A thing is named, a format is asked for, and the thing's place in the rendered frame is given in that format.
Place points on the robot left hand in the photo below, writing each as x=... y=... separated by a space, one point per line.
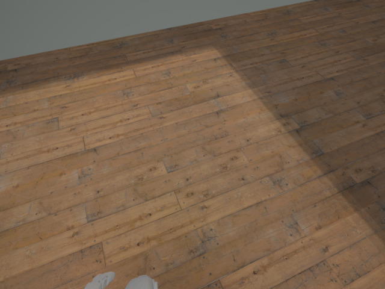
x=100 y=281

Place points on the left robot thigh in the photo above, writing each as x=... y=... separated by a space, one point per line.
x=142 y=282

